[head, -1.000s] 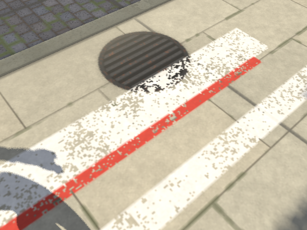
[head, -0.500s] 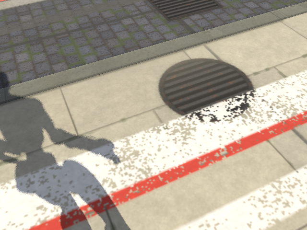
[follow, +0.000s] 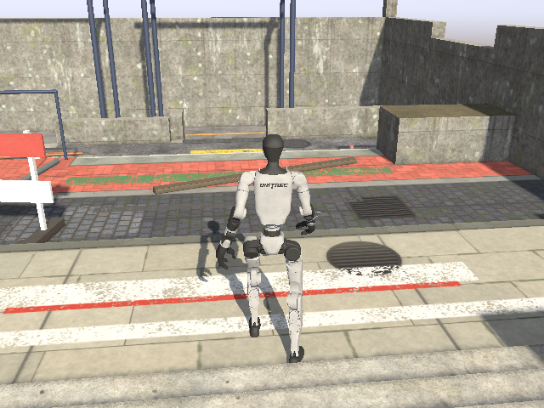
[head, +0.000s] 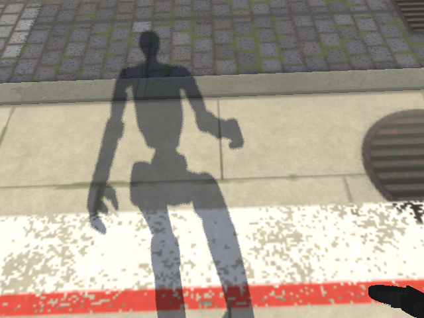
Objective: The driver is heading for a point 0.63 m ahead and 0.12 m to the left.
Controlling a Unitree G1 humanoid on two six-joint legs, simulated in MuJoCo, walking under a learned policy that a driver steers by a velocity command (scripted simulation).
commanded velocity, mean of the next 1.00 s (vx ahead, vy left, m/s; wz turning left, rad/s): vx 0.44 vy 0.00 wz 0.35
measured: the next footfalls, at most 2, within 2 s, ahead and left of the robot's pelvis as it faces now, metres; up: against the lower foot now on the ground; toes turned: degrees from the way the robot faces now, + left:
right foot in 0.46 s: +0.47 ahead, -0.04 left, +0.00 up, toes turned +19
left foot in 0.94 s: +0.63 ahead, +0.25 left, +0.00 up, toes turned +18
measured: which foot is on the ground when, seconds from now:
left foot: down 0.00-0.46, up 0.48-0.92, down 0.94-1.00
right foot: down 0.00-0.02, up 0.04-0.44, down 0.46-0.96, up 0.98-1.00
